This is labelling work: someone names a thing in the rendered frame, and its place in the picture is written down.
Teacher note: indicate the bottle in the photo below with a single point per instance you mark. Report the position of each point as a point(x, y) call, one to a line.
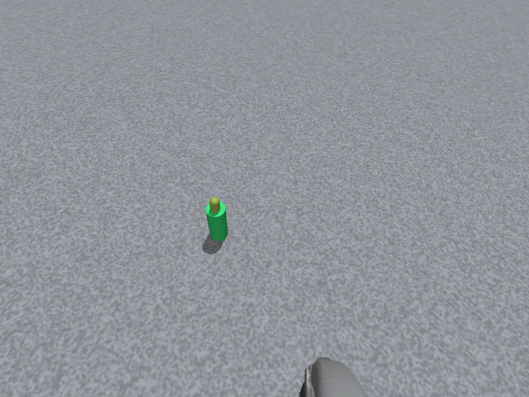
point(216, 219)

